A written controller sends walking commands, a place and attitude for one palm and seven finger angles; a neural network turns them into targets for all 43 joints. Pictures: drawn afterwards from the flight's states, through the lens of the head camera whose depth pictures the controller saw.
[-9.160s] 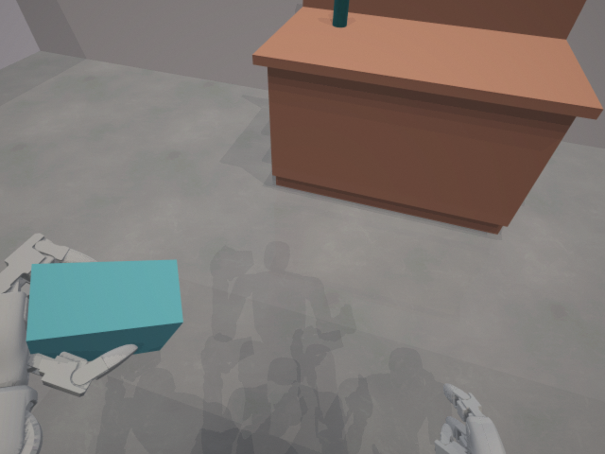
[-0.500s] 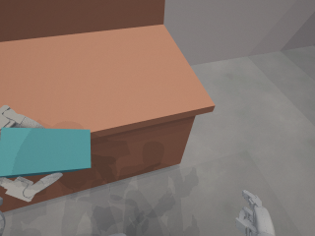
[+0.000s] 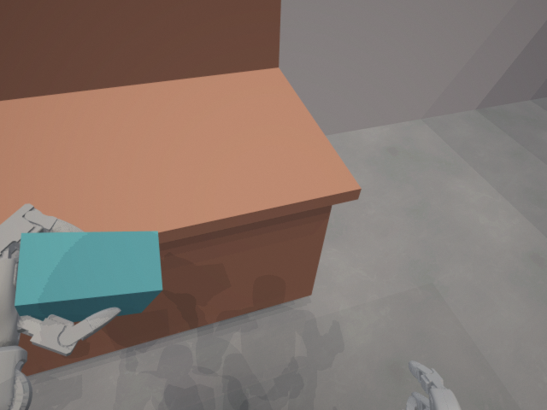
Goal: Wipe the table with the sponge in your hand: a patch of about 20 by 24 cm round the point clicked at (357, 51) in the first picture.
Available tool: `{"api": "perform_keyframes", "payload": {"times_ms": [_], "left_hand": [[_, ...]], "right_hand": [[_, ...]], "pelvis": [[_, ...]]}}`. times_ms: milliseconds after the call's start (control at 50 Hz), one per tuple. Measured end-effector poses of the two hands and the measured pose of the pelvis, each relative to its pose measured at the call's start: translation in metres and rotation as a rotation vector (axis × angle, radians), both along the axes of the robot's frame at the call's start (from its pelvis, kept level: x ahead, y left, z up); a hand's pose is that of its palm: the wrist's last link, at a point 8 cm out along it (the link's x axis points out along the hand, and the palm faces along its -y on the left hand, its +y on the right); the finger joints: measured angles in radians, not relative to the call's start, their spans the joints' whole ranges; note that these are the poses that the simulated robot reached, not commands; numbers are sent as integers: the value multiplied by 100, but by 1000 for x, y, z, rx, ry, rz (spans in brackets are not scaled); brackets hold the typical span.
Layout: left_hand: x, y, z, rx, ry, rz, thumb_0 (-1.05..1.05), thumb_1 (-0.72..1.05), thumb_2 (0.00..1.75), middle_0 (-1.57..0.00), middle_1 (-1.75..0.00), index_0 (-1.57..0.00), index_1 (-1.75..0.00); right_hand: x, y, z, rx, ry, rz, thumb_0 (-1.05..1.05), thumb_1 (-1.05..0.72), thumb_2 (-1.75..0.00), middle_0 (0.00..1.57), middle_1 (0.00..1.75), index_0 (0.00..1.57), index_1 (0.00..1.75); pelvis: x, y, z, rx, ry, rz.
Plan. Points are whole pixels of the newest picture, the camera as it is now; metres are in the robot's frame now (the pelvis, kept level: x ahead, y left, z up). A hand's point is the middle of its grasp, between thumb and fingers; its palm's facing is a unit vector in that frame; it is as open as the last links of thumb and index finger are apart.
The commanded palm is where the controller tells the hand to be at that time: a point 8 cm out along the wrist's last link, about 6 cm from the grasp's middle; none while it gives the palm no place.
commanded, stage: come to a stop and stand still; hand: left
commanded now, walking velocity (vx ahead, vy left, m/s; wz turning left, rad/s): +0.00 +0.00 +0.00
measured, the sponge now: (111, 278) +0.23 +0.20 +0.14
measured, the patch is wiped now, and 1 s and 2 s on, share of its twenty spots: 0.00 0.00 0.00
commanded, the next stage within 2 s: look again from close up in 0.34 s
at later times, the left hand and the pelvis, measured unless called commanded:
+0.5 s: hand (34, 266) +0.22 +0.26 +0.18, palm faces +0.39 -0.79 -0.47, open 10.7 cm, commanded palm +0.13 +0.29 +0.18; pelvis -0.02 +0.00 +0.00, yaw +1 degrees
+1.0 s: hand (24, 246) +0.24 +0.29 +0.17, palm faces +0.36 -0.85 -0.40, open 10.7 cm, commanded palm +0.18 +0.33 +0.18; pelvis +0.01 +0.06 +0.00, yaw -2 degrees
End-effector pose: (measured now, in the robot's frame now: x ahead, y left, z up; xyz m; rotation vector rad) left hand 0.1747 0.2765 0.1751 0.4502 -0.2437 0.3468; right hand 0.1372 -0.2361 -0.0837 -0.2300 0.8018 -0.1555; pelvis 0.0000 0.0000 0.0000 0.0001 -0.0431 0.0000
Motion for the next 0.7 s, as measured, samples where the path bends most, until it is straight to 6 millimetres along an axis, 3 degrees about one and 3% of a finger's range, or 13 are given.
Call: {"api": "perform_keyframes", "payload": {"times_ms": [120,260,440,520,580,700], "left_hand": [[-11,2,2,25,-7,-3,-1,-54,101,-65,-138,-66,-137],[-20,-3,-2,0,11,0,-1,-54,101,-65,-138,-66,-137],[-18,3,-2,0,30,-2,-1,-54,101,-65,-138,-66,-137],[7,33,32,162,-110,4,-1,-54,101,-65,-138,-66,-137],[16,50,42,124,-187,47,-1,-54,101,-65,-138,-66,-137],[20,22,7,-4,-86,-96,-1,-54,101,-65,-138,-66,-137]], "right_hand": [[-7,-5,13,-24,-53,-4,1,-91,-89,20,30,20,29],[-11,2,9,8,-70,15,1,-91,-89,20,30,20,30],[-20,17,5,29,-40,17,1,-91,-89,20,30,20,30],[-19,27,2,33,-38,94,1,-91,-89,20,30,20,30],[-19,28,4,47,-48,108,1,-91,-89,20,30,20,30],[-20,27,17,6,-73,44,1,-91,-89,20,30,20,30]], "pelvis": [[-11,-1,2,3,8,-10],[-19,-1,2,-8,13,-15],[-19,5,5,-8,11,-17],[-26,2,-1,-8,27,15],[-23,7,-1,-12,38,-22],[-8,28,3,-11,34,-63]]}}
